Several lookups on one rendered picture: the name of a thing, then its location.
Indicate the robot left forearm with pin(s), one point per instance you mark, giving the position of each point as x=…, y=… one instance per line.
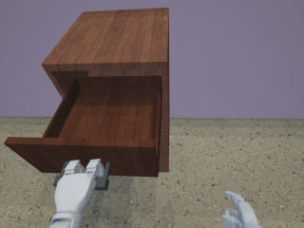
x=67, y=220

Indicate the cabinet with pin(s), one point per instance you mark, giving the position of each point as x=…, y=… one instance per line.
x=111, y=43

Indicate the handle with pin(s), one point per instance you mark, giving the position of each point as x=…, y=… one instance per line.
x=101, y=182

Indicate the robot left hand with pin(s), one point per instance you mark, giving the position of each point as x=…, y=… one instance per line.
x=74, y=190

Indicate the robot right hand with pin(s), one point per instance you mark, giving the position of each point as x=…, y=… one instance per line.
x=244, y=214

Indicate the drawer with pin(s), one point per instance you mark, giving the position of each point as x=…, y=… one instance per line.
x=117, y=119

